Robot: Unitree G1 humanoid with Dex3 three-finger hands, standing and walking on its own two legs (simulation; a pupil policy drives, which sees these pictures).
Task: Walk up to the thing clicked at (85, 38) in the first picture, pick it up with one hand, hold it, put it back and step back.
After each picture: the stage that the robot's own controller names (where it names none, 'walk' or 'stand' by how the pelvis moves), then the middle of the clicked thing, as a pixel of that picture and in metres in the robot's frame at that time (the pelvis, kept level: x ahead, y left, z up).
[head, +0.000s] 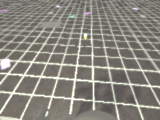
stand; (85, 36) +2.03 +0.13 -0.72
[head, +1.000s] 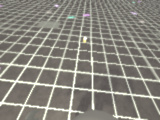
walk; (84, 39) +1.88 +0.03 -0.72
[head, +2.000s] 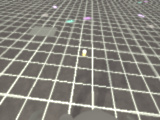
walk; (84, 53) +1.32 +0.05 -0.72
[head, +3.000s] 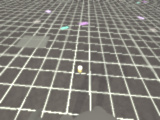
walk; (79, 69) +0.89 +0.09 -0.71
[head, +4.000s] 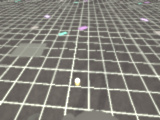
walk; (77, 82) +0.66 +0.13 -0.71
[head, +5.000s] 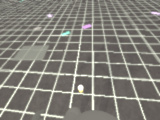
walk; (80, 88) +0.50 +0.13 -0.71
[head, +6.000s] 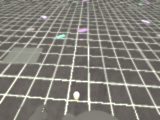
stand; (76, 95) +0.43 +0.12 -0.71
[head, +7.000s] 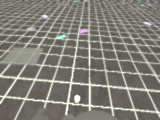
stand; (77, 99) +0.39 +0.09 -0.72
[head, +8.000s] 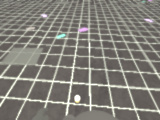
stand; (77, 99) +0.37 +0.10 -0.72
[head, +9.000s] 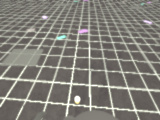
stand; (77, 100) +0.37 +0.10 -0.73
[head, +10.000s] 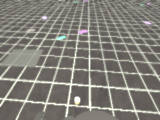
stand; (77, 100) +0.37 +0.10 -0.73
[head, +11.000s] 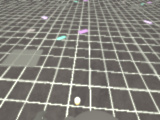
go down; (77, 101) +0.36 +0.10 -0.73
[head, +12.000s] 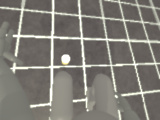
go down; (65, 60) +0.45 +0.15 -0.32
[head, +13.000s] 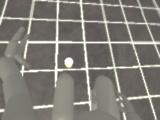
close in; (68, 63) +0.46 +0.14 -0.33
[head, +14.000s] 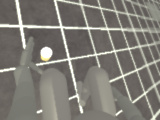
close in; (46, 54) +0.45 +0.19 -0.23
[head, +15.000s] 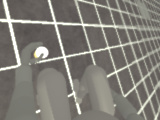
close; (40, 53) +0.44 +0.20 -0.23
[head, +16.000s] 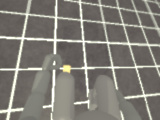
lift; (66, 72) +0.36 +0.15 -0.33
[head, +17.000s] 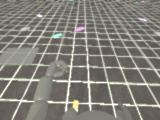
go down; (75, 105) +0.31 +0.10 -0.68
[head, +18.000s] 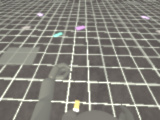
go down; (76, 105) +0.29 +0.09 -0.70
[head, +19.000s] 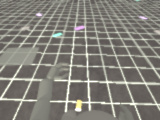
stand; (78, 105) +0.30 +0.06 -0.71
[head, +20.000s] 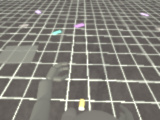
stand; (81, 104) +0.29 +0.02 -0.70
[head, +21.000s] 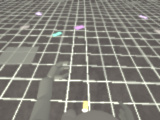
stand; (85, 106) +0.29 -0.03 -0.71
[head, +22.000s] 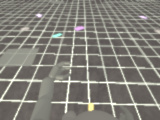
stand; (90, 108) +0.28 -0.10 -0.71
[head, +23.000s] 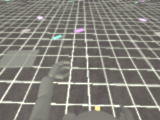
stand; (97, 111) +0.28 -0.18 -0.71
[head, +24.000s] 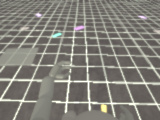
stand; (103, 110) +0.28 -0.27 -0.71
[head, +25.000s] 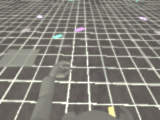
stand; (111, 112) +0.28 -0.36 -0.71
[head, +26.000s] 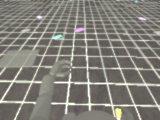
stand; (118, 114) +0.27 -0.45 -0.71
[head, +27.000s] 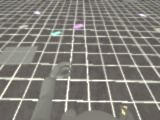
crouch; (124, 111) +0.27 -0.54 -0.71
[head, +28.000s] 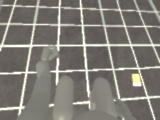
lower; (136, 79) +0.37 -0.60 -0.40
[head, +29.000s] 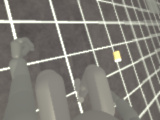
lower; (117, 56) +0.51 -0.62 -0.26
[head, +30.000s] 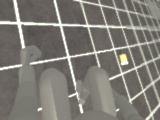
lower; (123, 59) +0.53 -0.70 -0.26
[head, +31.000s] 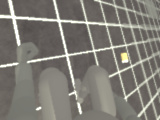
lower; (124, 57) +0.56 -0.77 -0.26
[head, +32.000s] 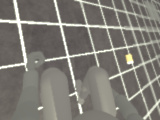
lower; (129, 59) +0.58 -0.85 -0.26
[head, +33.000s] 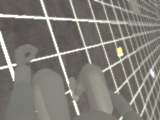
lower; (119, 51) +0.63 -0.90 -0.26
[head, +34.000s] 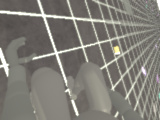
withdraw; (116, 50) +0.66 -0.98 -0.26
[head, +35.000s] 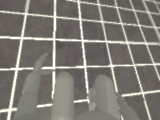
walk; out of the picture +0.52 -1.11 -0.34
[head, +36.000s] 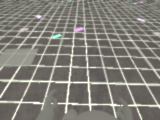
stand; out of the picture +0.24 -1.24 -0.68
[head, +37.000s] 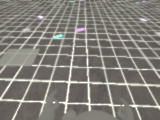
stand; out of the picture +0.23 -1.29 -0.69
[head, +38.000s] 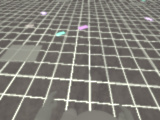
stand; out of the picture +0.23 -1.36 -0.70
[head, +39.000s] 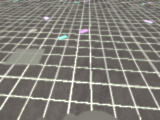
stand; out of the picture +0.24 -1.43 -0.75
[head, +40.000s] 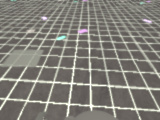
stand; out of the picture +0.21 -1.49 -0.75
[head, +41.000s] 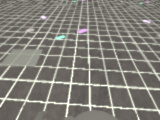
stand; out of the picture +0.20 -1.54 -0.75
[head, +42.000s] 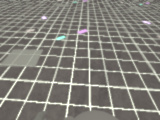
stand; out of the picture +0.19 -1.60 -0.75
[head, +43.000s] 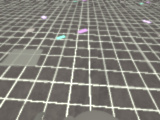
stand; out of the picture +0.20 -1.66 -0.75
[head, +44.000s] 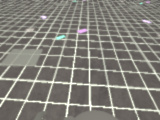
stand; out of the picture +0.19 -1.71 -0.75
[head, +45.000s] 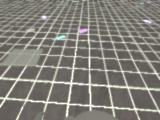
stand; out of the picture +0.19 -1.76 -0.75
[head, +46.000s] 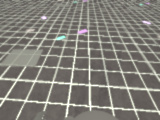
stand; out of the picture +0.19 -1.81 -0.75
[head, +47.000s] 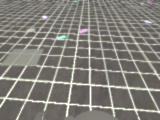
stand; out of the picture +0.18 -1.86 -0.75
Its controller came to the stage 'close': yes
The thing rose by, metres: 0.01
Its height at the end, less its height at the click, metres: -0.02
